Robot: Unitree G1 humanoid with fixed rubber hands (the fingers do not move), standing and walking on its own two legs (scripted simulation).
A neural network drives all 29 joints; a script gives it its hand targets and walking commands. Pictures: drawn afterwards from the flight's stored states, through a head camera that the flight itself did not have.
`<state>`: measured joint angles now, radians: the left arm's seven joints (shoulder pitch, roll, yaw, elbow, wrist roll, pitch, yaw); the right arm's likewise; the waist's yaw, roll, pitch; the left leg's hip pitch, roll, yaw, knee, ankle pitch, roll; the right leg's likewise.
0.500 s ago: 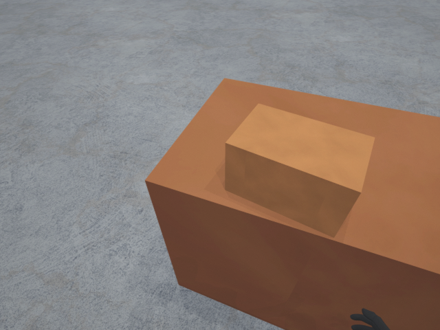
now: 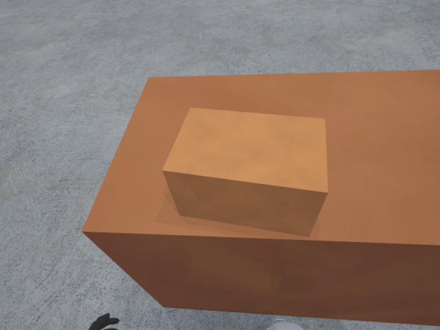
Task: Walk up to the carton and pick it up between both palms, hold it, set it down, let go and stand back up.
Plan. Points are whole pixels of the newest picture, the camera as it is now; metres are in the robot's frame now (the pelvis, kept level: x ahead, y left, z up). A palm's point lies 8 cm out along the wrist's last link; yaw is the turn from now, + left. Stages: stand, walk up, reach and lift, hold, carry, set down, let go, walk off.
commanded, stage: walk up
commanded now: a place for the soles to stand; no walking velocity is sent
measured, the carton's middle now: (247, 170) +0.41 -0.03 +0.05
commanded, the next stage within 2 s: reach and lift in 1.46 s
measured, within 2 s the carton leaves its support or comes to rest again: neither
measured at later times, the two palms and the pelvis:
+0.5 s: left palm (92, 328) +0.16 +0.27 -0.08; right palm out of the picture +0.08 -0.25 -0.08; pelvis +0.01 +0.03 +0.01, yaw -11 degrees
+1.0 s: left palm (102, 308) +0.20 +0.25 -0.07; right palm out of the picture +0.02 -0.26 -0.08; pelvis +0.01 +0.03 +0.01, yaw -18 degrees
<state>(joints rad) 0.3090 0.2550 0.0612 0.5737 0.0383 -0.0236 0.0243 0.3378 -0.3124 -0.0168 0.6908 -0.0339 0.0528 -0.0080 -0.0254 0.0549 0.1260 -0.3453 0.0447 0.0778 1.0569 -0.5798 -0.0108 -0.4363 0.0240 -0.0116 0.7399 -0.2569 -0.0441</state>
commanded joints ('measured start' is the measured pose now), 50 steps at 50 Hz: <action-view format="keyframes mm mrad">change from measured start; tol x16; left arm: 1 121 213 65 -52 3 23 33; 50 0 170 28 -62 -28 23 -48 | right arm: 1 -40 -71 -17 -139 4 9 -7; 50 -75 -188 -61 -136 9 -48 -8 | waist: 1 78 -152 -110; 7 37 -245 -147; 11 -1 116 -120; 19 6 153 -110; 23 16 -121 -256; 50 37 1 -117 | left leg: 1 -238 38 -121 194 -36 -25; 9 178 -43 -23 -453 282 20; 12 -19 383 -517 -771 166 234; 15 49 339 -365 -662 612 272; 18 156 251 -202 -585 710 211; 21 36 209 -110 -487 616 113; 24 89 41 -35 -392 162 8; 29 115 125 -72 -612 253 60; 50 131 259 -7 -623 291 144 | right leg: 1 188 -341 504 -374 -44 -281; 9 -70 -163 308 -222 -4 -93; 14 -121 26 157 397 -311 59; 18 -37 -16 52 118 -295 81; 21 237 -3 39 -245 74 37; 23 234 -210 399 -247 172 -110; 27 19 -117 272 -263 14 -37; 50 66 -6 159 -60 144 4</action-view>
